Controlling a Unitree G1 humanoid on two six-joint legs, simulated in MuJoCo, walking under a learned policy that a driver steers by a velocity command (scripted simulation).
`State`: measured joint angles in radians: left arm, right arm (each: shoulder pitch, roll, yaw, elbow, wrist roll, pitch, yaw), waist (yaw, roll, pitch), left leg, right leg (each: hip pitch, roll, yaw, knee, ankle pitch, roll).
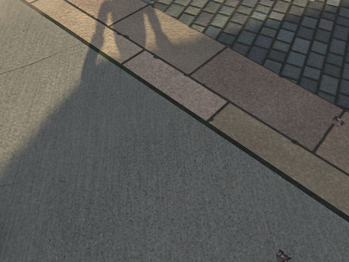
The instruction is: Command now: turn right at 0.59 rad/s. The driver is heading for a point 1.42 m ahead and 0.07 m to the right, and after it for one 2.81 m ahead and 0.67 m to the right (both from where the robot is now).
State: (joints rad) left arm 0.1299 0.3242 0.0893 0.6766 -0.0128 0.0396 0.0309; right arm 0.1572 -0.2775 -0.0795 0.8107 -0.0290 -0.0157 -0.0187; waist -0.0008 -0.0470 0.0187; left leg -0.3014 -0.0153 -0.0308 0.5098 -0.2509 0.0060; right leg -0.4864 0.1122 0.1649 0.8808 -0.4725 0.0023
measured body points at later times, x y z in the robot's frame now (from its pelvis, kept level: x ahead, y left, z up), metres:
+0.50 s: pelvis -0.01 -0.05 +0.00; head +0.02 -0.08 +0.45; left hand +0.22 +0.17 -0.07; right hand +0.04 -0.36 -0.12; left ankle +0.00 +0.10 -0.67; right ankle -0.02 -0.15 -0.74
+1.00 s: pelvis +0.00 -0.04 +0.00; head +0.01 -0.04 +0.45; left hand +0.18 +0.18 -0.12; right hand +0.03 -0.32 -0.12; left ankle +0.02 +0.09 -0.74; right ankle -0.02 -0.15 -0.74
